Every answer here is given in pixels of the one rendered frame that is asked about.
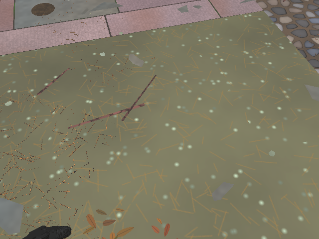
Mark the robot left hand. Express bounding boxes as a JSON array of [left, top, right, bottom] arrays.
[[22, 225, 72, 239]]

